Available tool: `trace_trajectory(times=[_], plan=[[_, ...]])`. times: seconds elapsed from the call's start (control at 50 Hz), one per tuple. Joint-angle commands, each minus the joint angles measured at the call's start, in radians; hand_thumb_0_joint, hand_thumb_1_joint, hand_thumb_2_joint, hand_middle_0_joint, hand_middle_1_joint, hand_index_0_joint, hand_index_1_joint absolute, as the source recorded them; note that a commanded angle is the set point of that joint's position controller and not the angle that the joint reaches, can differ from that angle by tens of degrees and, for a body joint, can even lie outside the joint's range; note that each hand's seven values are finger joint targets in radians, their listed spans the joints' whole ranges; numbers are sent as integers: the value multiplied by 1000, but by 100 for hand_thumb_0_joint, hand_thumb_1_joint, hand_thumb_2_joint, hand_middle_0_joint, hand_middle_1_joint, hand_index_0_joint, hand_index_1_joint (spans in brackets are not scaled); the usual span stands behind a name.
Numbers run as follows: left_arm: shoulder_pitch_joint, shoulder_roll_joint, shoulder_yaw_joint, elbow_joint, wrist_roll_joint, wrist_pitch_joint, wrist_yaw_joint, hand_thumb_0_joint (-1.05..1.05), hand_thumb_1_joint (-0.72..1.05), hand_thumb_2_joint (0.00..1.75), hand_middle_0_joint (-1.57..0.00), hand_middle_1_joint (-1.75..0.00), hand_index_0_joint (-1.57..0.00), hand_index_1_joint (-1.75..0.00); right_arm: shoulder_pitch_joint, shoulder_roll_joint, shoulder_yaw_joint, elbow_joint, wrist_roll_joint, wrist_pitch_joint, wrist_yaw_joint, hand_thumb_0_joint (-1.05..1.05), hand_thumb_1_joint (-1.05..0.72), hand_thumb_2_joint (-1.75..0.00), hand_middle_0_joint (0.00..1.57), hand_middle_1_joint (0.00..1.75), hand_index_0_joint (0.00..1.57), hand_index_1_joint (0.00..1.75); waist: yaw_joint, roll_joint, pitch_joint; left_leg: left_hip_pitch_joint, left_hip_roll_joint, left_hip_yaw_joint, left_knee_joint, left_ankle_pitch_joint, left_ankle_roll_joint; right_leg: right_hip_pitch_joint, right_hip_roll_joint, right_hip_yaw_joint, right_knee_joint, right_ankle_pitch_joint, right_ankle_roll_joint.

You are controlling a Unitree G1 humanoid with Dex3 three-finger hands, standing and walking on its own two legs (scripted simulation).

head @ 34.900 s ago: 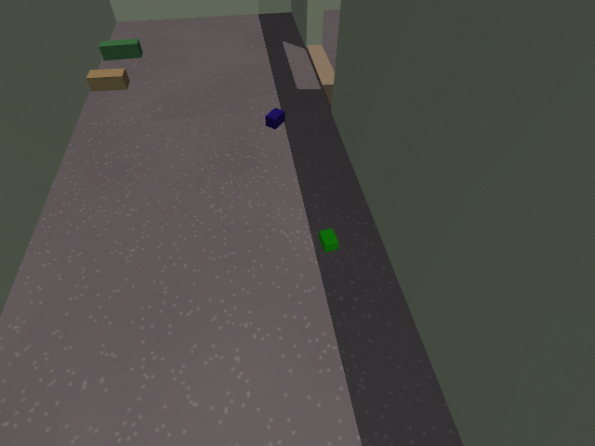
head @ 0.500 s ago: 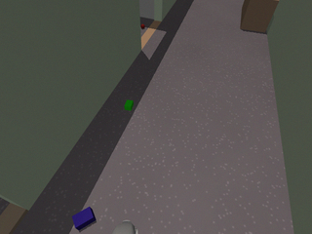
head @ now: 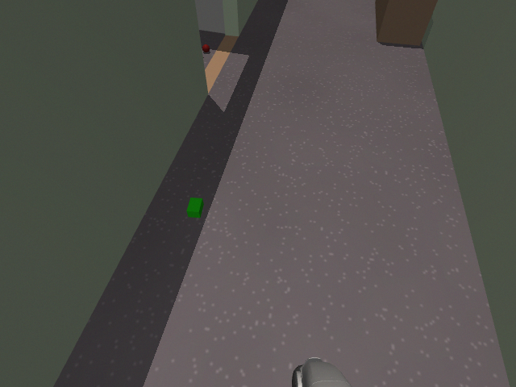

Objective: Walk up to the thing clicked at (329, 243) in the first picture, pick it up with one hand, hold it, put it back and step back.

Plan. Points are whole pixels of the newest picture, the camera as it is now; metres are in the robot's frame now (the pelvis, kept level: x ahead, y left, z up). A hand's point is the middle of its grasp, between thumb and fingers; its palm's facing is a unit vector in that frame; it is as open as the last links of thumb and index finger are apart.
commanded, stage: walk up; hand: left
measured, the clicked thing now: (195, 207) +0.98 +0.26 -0.74
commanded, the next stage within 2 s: none
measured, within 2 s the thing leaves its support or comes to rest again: neither
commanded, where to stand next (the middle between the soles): +0.60 +0.01 m, yaw +1 degrees
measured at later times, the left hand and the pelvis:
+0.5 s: hand (104, 345) +0.23 +0.28 -0.14, palm faces +0.02 -0.93 -0.37, open 7.4 cm; pelvis +0.22 +0.00 +0.00, yaw +1 degrees
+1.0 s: hand (127, 231) +0.47 +0.29 -0.14, palm faces -0.08 -0.93 -0.36, open 7.4 cm; pelvis +0.39 +0.02 +0.00, yaw +0 degrees
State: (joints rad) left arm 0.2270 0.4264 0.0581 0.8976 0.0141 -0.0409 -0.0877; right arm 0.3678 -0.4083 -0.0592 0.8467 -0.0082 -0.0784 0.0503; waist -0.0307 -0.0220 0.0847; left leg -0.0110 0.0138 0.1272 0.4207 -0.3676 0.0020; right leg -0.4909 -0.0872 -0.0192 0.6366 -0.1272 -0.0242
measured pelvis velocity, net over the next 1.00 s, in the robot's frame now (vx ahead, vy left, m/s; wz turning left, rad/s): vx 0.39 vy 0.02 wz -0.01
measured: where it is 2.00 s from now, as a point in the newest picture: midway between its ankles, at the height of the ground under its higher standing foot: (253, 293)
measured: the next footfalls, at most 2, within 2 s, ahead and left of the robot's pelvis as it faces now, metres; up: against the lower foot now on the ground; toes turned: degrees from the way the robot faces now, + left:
right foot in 0.06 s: +0.20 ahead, -0.13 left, +0.00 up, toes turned -4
left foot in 0.54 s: +0.38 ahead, +0.14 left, +0.00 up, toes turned +6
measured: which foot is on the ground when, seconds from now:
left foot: down 0.00-0.10, up 0.12-0.52, down 0.54-1.00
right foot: up 0.00-0.04, down 0.06-0.58, up 0.60-1.00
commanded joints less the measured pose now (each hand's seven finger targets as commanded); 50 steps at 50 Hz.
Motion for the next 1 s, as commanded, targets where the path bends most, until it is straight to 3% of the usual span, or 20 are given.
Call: trace_trajectory(times=[0.0, 0.04, 0.06, 0.08, 0.1, 0.18, 0.22, 0.36, 0.44, 0.5, 0.52, 0.54, 0.56, 0.58, 0.6, 0.64, 0.68, 0.82, 0.94, 0.98], plan=[[-4, 152, 50, -68, -5, -39, 16, 0, 90, 90, -20, -30, -20, -30, -45, -253, -78, -105, 9, -14, -22, 0, -90, -90, 20, 30, 20, 30, 38, 95, -46, -141, 234, -132, 3, 412, 162, 232, 47, -51, -92, 36, -20], [171, 212, 80, -25, 0, -53, 35, 0, 90, 90, -20, -30, -20, -30, 3, -192, -52, -112, 6, -11, -22, 0, -90, -90, 20, 30, 20, 30, 120, -70, -193, -214, 131, -47, 377, 421, 112, 519, 56, -42, -155, -27, -50], [258, 295, 110, -23, 6, -58, 48, 0, 90, 90, -20, -30, -20, -30, 64, -138, -33, -122, 9, -12, -20, 0, -90, -90, 20, 30, 20, 30, 141, -252, -265, -388, 39, -30, 619, 142, 76, 671, -144, 274, -201, -193, -94], [259, 348, 114, -37, -7, -59, 51, 0, 90, 90, -20, -30, -20, -30, 75, -179, -39, -114, 18, -6, -23, 0, -90, -90, 20, 30, 20, 30, 139, -274, -233, -599, -62, -71, 748, -156, 43, 745, -338, 681, -344, -172, -216], [200, 343, 110, -52, -23, -57, 55, 0, 90, 90, -20, -30, -20, -30, 41, -248, -52, -88, 8, 4, -35, 0, -90, -90, 20, 30, 20, 30, 130, -187, -200, -615, 10, -145, 811, -177, 43, 671, -371, 723, -341, -195, -277], [86, 225, 72, -81, -30, -62, 69, 0, 90, 90, -20, -30, -20, -30, 31, -187, -43, -44, 25, 16, -21, 0, -90, -90, 20, 30, 20, 30, 42, -108, -36, -497, 59, -209, 700, 17, 42, 348, -165, 248, -345, 103, -140], [75, 211, 65, -93, -20, -71, 66, 0, 90, 90, -20, -30, -20, -30, 46, -174, -46, -37, 9, 25, -9, 0, -90, -90, 20, 30, 20, 30, 31, -101, -22, -459, 47, -180, 661, 68, 30, 280, -132, 159, -358, 131, -169], [98, 246, 80, -130, 2, -77, 57, 0, 90, 90, -20, -30, -20, -30, -119, -170, -61, -83, -12, 25, 23, 0, -90, -90, 20, 30, 20, 30, 72, -112, 28, -496, 102, -143, 318, 169, -16, 261, -162, 122, -434, -221, -191], [108, 247, 73, -128, -5, -72, 57, 0, 90, 90, -20, -30, -20, -30, -159, -165, -61, -89, -15, 2, 26, 0, -90, -90, 20, 30, 20, 30, 72, -96, -13, -384, 86, -110, 177, 210, 9, 292, -169, 96, -325, -60, -177], [94, 233, 61, -135, -6, -60, 60, 0, 90, 90, -20, -30, -20, -30, -16, -196, -75, -39, -19, -10, 13, 0, -90, -90, 20, 30, 20, 30, -13, 10, -93, -128, 22, -53, 97, 198, 38, 237, -119, 38, -86, 84, -130], [127, 187, 42, -138, -9, -56, 63, 0, 90, 90, -20, -30, -20, -30, 97, -240, -91, -8, -29, -18, 1, 0, -90, -90, 20, 30, 20, 30, -62, 143, -165, 19, 45, -117, 47, 113, 73, 176, -49, -18, 169, 121, -99], [184, 100, 16, -149, -16, -51, 62, 0, 90, 90, -20, -30, -20, -30, 146, -325, -114, -15, -41, -21, -11, 0, -90, -90, 20, 30, 20, 30, -59, 386, -194, 136, 267, -464, -30, 20, 138, -35, 59, -51, 423, -196, -41], [224, 156, 33, -126, -20, -38, 71, 0, 90, 90, -20, -30, -20, -30, 97, -356, -116, -53, -12, -23, -15, 0, -90, -90, 20, 30, 20, 30, -34, 296, -180, 139, 411, -772, -162, -69, 223, -153, 133, 9, 519, -407, -28], [173, 227, 45, -103, -9, -29, 83, 0, 90, 90, -20, -30, -20, -30, 67, -348, -119, -52, 9, -20, -13, 0, -90, -90, 20, 30, 20, 30, -34, 220, -114, 71, 434, -792, -161, -88, 276, -176, 72, 75, 597, -418, -39], [131, 240, 43, -106, -10, -33, 80, 0, 90, 90, -20, -30, -20, -30, 48, -317, -107, -60, 14, -16, -19, 0, -90, -90, 20, 30, 20, 30, -30, 152, -69, -13, 400, -679, -154, 48, 265, -159, 56, 110, 609, -363, -37], [164, 207, 41, -80, -24, -31, 69, 0, 90, 90, -20, -30, -20, -30, -10, -248, -69, -75, 13, -23, -28, 0, -90, -90, 20, 30, 20, 30, 18, 130, -20, -106, 283, -391, -125, 336, 166, -74, 27, 145, 508, -249, -29], [196, 185, 39, -66, -26, -18, 58, 0, 90, 90, -20, -30, -20, -30, -16, -237, -65, -70, 17, -33, -28, 0, -90, -90, 20, 30, 20, 30, 37, 167, -25, -152, 235, -278, -126, 429, 143, -11, 24, 103, 453, -187, -12], [53, 157, 38, -110, -7, -10, 34, 0, 90, 90, -20, -30, -20, -30, 14, -252, -76, -95, 6, -29, -30, 0, -90, -90, 20, 30, 20, 30, -4, 180, 20, -109, 240, -216, -172, 344, 217, -68, -9, 35, 194, -103, 28], [4, 132, 41, -109, -4, -30, 27, 0, 90, 90, -20, -30, -20, -30, -10, -248, -71, -118, 4, -13, -24, 0, -90, -90, 20, 30, 20, 30, 5, 159, 9, -170, 228, -176, -70, 387, 194, 115, 24, -26, -36, -43, -3], [88, 144, 52, -77, -1, -39, 34, 0, 90, 90, -20, -30, -20, -30, -30, -244, -69, -133, 7, -4, -27, 0, -90, -90, 20, 30, 20, 30, 54, 101, -39, -220, 229, -184, 36, 310, 169, 293, 46, -31, -125, -14, -14]])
